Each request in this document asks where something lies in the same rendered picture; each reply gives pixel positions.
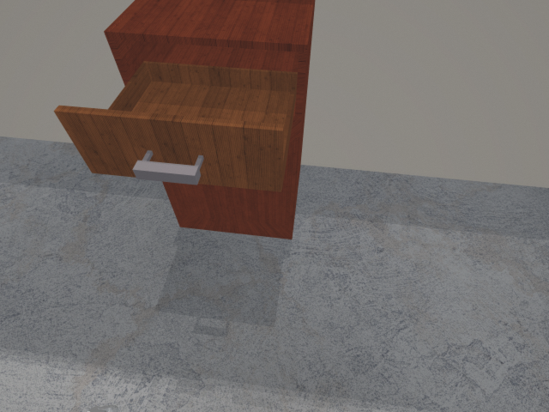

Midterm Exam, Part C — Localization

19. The cabinet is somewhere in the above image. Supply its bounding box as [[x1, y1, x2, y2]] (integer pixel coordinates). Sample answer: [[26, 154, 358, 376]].
[[104, 0, 315, 239]]

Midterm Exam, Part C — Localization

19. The drawer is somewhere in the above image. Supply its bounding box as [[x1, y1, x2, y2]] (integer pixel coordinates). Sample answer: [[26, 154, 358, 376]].
[[54, 61, 298, 192]]

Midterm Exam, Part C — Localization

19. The handle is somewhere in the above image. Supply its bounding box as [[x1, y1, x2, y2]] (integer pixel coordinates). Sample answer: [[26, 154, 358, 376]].
[[132, 150, 204, 185]]

